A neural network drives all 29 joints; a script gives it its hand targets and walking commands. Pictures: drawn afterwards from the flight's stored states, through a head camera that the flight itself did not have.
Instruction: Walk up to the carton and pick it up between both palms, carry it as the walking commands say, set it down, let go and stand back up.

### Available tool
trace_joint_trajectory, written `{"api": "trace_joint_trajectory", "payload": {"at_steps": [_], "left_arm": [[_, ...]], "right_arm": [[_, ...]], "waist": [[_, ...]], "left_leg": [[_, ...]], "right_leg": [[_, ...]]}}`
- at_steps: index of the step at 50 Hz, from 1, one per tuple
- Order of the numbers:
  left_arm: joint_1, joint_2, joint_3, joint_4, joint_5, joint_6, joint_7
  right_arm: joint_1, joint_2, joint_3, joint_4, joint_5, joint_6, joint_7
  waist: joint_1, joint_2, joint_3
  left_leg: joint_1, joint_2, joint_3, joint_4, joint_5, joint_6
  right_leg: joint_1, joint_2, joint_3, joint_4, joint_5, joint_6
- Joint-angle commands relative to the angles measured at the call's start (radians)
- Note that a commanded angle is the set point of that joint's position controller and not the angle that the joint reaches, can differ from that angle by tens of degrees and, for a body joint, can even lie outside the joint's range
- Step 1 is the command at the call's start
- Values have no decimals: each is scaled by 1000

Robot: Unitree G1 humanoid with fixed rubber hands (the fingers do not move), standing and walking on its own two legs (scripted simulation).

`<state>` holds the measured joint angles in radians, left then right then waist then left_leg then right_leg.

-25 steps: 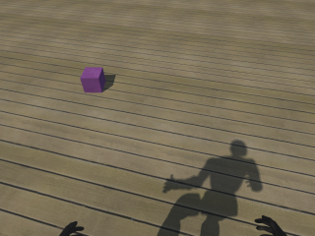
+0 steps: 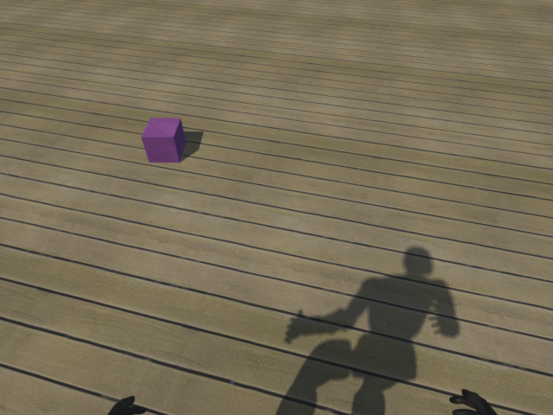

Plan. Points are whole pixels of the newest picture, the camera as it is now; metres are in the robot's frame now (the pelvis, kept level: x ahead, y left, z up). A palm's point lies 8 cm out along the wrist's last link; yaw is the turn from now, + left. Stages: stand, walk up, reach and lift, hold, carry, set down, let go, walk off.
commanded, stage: stand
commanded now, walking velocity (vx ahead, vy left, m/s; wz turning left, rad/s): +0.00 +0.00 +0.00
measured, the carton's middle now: (165, 140) +1.74 +0.71 -0.68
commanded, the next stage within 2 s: walk up in 0.18 s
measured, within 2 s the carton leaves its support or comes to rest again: neither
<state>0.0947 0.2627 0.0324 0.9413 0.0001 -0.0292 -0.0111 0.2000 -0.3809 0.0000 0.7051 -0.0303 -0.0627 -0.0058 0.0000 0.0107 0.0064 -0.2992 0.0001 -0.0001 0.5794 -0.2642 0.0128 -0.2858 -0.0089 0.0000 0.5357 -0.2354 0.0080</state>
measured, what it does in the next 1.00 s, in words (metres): steps to the left: left foot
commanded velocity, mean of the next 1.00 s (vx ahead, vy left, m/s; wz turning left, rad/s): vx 0.34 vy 0.04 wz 0.30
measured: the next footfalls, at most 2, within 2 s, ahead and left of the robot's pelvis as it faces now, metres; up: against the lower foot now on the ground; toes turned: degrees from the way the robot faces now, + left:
left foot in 0.78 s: +0.12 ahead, +0.22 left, +0.00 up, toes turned +5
right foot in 1.42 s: +0.50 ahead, +0.11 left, +0.00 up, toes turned +20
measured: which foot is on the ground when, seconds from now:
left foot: down 0.00-0.42, up 0.44-0.76, down 0.78-1.00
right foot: down 0.00-0.76, up 0.78-1.00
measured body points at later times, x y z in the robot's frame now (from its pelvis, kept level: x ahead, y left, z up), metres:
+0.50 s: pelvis +0.00 +0.00 +0.01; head +0.01 +0.01 +0.46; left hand +0.12 +0.28 -0.12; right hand +0.14 -0.28 -0.09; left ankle +0.01 +0.12 -0.70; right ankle +0.03 -0.13 -0.73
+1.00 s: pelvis +0.13 +0.18 +0.02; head +0.18 +0.24 +0.47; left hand +0.25 +0.46 -0.11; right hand +0.21 -0.08 -0.08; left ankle +0.08 +0.22 -0.73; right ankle +0.15 -0.03 -0.62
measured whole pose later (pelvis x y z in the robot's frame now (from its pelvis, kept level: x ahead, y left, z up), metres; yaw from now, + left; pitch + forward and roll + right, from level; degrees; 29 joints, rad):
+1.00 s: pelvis +0.13 +0.18 +0.02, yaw +12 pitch +5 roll -8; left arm 0.08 0.28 0.04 0.74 0.01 0.00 -0.04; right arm 0.43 -0.26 0.00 0.77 -0.01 -0.03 0.00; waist 0.00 0.04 0.03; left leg -0.23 0.00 -0.14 0.45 -0.28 0.09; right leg -0.57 -0.01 -0.02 1.11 -0.41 0.06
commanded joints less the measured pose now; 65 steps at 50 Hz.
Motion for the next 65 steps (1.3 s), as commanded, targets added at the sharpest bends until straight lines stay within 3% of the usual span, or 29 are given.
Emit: {"api": "trace_joint_trajectory", "payload": {"at_steps": [1,4,6,9,12,15,16,18,19,20,21,22,24,30,33,35,36,37,38,39,41,42,45,49,52,54,60,62,65], "left_arm": [[-90,235,45,-47,13,-22,-5],[-81,258,50,-41,21,-10,-5],[-67,244,38,-19,18,-21,-4],[-89,258,45,-28,27,-11,-3],[-90,276,48,-16,22,-19,-1],[-92,276,51,-16,17,-19,-3],[-48,241,34,-2,18,-20,-5],[-90,248,32,-13,21,-18,-2],[47,194,25,-52,33,8,-11],[108,282,61,-58,37,31,21],[160,358,86,-48,31,41,46],[116,357,82,-68,29,38,53],[112,313,65,-85,36,26,66],[48,243,64,-139,47,22,17],[-7,260,74,-156,65,24,-10],[-9,246,67,-164,66,33,-14],[-56,214,66,-179,77,40,-14],[-42,140,45,-233,75,44,-16],[-13,98,14,-299,68,44,-24],[14,120,19,-306,74,35,-26],[17,123,19,-251,68,23,-34],[11,133,22,-239,52,15,-37],[-27,125,24,-245,61,4,-37],[-119,81,12,-255,71,14,-35],[-165,51,16,-292,67,35,-32],[-184,66,14,-315,58,37,-36],[-249,53,8,-344,43,40,-36],[-250,47,5,-354,29,37,-41],[-86,55,17,-290,18,37,-20]], "right_arm": [[-33,-162,-37,40,11,-21,-4],[-34,-143,-34,38,4,-19,-3],[-60,-151,-35,54,15,-17,-4],[-30,-137,-35,63,12,-16,0],[-49,-145,-42,74,9,-10,-5],[-25,-146,-32,83,6,-6,-4],[-47,-166,-36,92,4,-8,-4],[-55,-173,-45,78,5,-9,-9],[-7,-115,-85,107,-15,37,31],[-167,-85,-88,5,5,94,72],[-214,-26,-69,-54,-5,103,94],[-226,-36,-73,-78,-17,109,102],[-77,-48,-85,-6,-20,101,99],[26,10,-75,21,43,105,107],[112,11,-70,53,48,92,82],[224,-1,-78,101,35,81,54],[337,-38,-88,122,22,75,43],[436,-144,-103,139,8,59,26],[371,-254,-111,100,19,50,14],[288,-233,-103,68,22,49,11],[134,-149,-90,42,43,40,18],[148,-112,-83,48,42,31,13],[371,-83,-81,98,44,10,-2],[504,-49,-67,131,37,12,-23],[581,-35,-61,148,33,23,-30],[558,-76,-78,140,30,19,-40],[546,-31,-57,124,17,23,-43],[537,-26,-58,133,17,27,-51],[415,-60,-58,88,19,15,-49]], "waist": [[6,15,-43],[12,-57,-75],[7,40,-53],[-1,-36,-15],[-18,29,3],[4,-69,-62],[24,-33,-74],[12,-6,-66],[18,-91,-92],[93,-81,74],[117,-316,90],[90,-250,97],[31,-80,68],[-40,-327,65],[-93,-331,48],[-123,-191,-11],[-172,-54,-59],[-206,329,-48],[-129,548,14],[-67,353,67],[-18,188,119],[-29,171,62],[-71,121,-110],[-123,55,-163],[-146,135,-84],[-164,207,-61],[-161,211,-24],[-147,114,-44],[-56,171,-48]], "left_leg": [[40,132,-148,-200,33,43],[63,138,-134,-187,97,45],[70,116,-119,-218,70,37],[17,121,-140,-222,-49,28],[56,119,-121,-194,61,36],[78,123,-120,-198,158,47],[104,123,-117,-188,186,41],[116,123,-108,-186,125,36],[-7,108,-166,-185,-322,45],[-488,3,-98,23,-360,6],[-610,24,-76,327,-173,-5],[-573,92,-70,438,-110,-33],[-497,82,-76,525,-98,-39],[-196,37,32,305,-34,-25],[-24,3,123,199,-115,-27],[102,-31,156,69,-54,-39],[190,-45,72,-8,-85,-6],[274,142,-380,-236,-343,63],[221,361,-883,-528,-512,100],[146,375,-952,-601,-711,107],[-17,255,-797,-537,-522,47],[59,194,-652,-456,-303,71],[378,168,-479,-282,267,78],[545,205,-435,-190,641,96],[506,201,-451,-175,793,28],[565,227,-447,-167,844,46],[488,182,-388,-169,1020,25],[477,163,-333,-128,1112,-2],[258,93,-235,50,1559,-48]], "right_leg": [[93,-83,94,-108,26,-63],[121,-79,84,-109,41,-54],[93,-82,95,-114,26,-53],[85,-79,89,-141,-19,-61],[62,-99,109,-161,50,-63],[114,-93,88,-121,101,-55],[117,-99,90,-135,108,-56],[85,-97,93,-144,58,-53],[88,-107,44,-143,-416,-40],[316,-304,249,-301,-549,-60],[330,-520,438,-416,-647,-88],[244,-539,417,-442,-589,-107],[252,-470,354,-402,-468,-90],[61,-283,1,-421,-364,-21],[-20,-257,-65,-316,-446,-37],[-8,-209,-135,-58,-467,-35],[-50,-152,-166,228,-446,-20],[-286,-34,-160,625,-473,10],[-504,20,-45,771,-430,33],[-512,-31,51,793,-284,31],[-337,-78,68,734,-155,36],[-305,-71,21,658,-98,32],[-397,-32,-20,550,-113,35],[-541,3,-48,579,-84,61],[-577,25,-46,649,-141,66],[-660,4,-47,617,-130,61],[-558,38,-111,498,-77,52],[-484,53,-144,312,-18,43],[-125,162,-249,124,-12,5]]}}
